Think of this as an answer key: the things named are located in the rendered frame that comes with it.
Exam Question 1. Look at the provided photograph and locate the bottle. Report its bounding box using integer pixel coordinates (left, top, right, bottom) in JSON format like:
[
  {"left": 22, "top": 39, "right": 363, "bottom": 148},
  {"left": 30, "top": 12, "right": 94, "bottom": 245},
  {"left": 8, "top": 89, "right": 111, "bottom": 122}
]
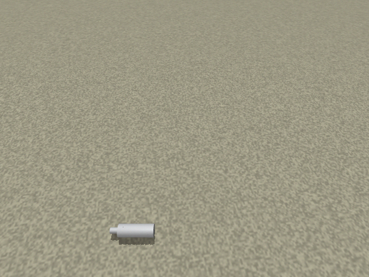
[{"left": 110, "top": 223, "right": 155, "bottom": 238}]

